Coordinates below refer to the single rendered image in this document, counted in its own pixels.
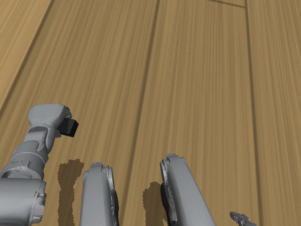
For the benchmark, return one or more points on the right robot foot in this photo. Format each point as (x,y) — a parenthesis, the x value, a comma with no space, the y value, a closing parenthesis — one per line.
(166,206)

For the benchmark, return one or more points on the left robot arm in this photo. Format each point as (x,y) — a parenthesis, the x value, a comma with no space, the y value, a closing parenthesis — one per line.
(22,189)

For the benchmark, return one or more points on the left robot hand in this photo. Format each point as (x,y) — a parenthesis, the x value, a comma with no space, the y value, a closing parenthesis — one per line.
(51,114)

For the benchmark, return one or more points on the small box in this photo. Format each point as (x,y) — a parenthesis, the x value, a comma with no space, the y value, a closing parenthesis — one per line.
(68,127)

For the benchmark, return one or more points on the right robot hand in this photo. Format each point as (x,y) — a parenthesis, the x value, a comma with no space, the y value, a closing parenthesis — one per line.
(241,220)

